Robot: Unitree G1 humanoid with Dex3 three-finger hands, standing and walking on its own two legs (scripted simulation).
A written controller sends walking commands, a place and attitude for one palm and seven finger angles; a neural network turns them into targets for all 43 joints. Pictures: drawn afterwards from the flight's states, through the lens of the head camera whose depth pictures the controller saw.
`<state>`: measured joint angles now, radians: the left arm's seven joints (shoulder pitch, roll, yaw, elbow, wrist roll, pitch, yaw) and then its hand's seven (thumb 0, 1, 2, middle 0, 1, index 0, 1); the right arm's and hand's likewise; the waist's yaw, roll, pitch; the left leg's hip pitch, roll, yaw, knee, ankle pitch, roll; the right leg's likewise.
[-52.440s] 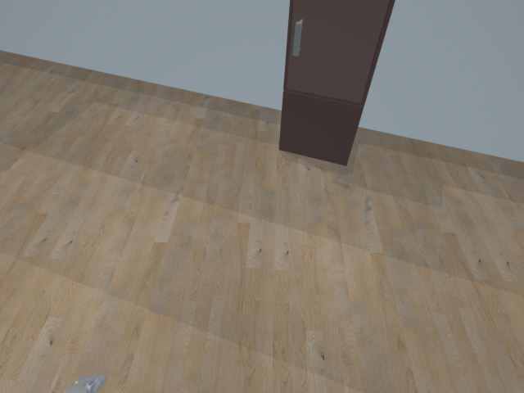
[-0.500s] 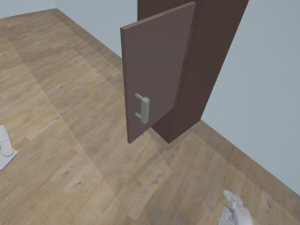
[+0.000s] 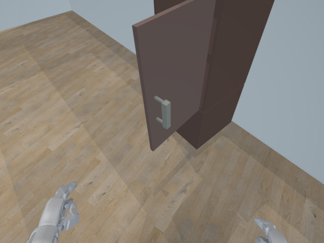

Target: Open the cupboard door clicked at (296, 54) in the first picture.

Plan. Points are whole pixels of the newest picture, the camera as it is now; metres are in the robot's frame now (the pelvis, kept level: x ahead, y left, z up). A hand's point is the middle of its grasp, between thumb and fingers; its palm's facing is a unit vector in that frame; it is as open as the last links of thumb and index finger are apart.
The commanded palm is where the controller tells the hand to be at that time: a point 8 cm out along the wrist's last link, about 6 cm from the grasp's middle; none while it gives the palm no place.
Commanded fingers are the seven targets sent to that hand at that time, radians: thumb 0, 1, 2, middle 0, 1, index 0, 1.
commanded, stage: let the arm hang, fingers relaxed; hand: left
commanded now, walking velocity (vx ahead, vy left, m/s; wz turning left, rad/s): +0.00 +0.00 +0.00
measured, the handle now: (162, 112) +0.58 +0.03 -0.07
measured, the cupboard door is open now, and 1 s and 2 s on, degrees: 97 97 97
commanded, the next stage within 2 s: look to check the result in 0.94 s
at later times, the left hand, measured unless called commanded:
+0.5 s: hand out of the picture -0.04 +0.19 -0.15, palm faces +0.04 -0.96 -0.27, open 7.3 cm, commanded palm none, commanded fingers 0.00 0.90 0.90 -0.20 -0.30 -0.20 -0.30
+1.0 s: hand out of the picture +0.00 +0.15 -0.16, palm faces +0.05 -0.99 -0.17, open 7.3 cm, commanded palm none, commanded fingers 0.00 0.90 0.90 -0.20 -0.30 -0.20 -0.30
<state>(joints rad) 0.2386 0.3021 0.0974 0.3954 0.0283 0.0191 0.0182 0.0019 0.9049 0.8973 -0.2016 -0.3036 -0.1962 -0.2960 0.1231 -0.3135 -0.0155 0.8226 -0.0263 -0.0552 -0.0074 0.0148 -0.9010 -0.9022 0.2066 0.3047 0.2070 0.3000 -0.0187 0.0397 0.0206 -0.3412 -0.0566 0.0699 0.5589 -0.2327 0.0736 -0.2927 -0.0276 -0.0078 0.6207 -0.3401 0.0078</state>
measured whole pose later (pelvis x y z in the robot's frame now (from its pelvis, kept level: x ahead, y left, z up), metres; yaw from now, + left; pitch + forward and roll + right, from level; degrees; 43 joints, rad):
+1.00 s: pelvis +0.01 -0.01 +0.02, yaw +1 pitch -1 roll +0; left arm 0.29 0.13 0.00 1.15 0.00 0.00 0.03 0.00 0.92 0.90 -0.20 -0.30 -0.20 -0.30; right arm 0.29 -0.13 0.01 1.16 -0.02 0.00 -0.04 0.01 -0.91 -0.90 0.20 0.30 0.20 0.30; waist -0.01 0.00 0.04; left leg -0.20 -0.03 0.04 0.40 -0.17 0.04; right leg -0.13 0.00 -0.03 0.40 -0.25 -0.01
